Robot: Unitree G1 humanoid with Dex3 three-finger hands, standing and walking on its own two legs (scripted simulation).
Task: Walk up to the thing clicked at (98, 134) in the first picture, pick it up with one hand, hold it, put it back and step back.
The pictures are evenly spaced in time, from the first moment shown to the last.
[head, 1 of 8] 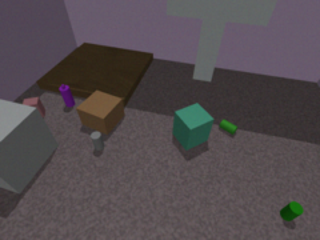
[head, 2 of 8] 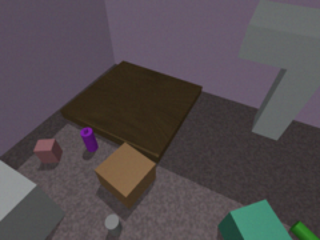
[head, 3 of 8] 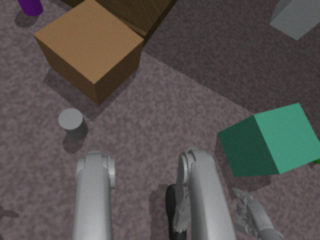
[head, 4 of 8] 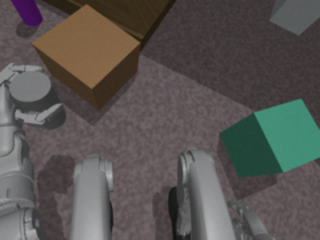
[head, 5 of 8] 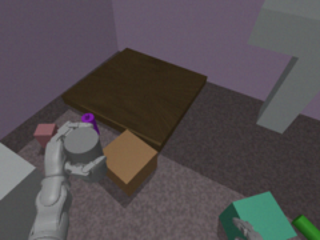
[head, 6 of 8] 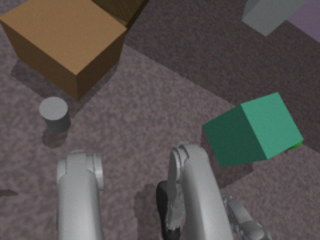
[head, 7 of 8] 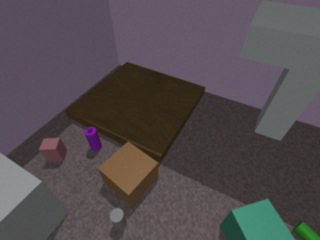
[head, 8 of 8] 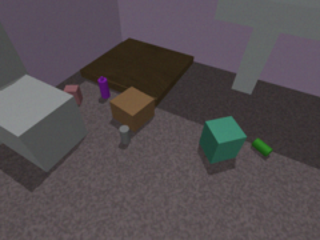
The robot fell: no
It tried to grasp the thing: yes
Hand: left
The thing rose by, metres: 0.70
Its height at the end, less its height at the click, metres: +0.00
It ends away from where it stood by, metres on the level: 0.02
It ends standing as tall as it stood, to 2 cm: yes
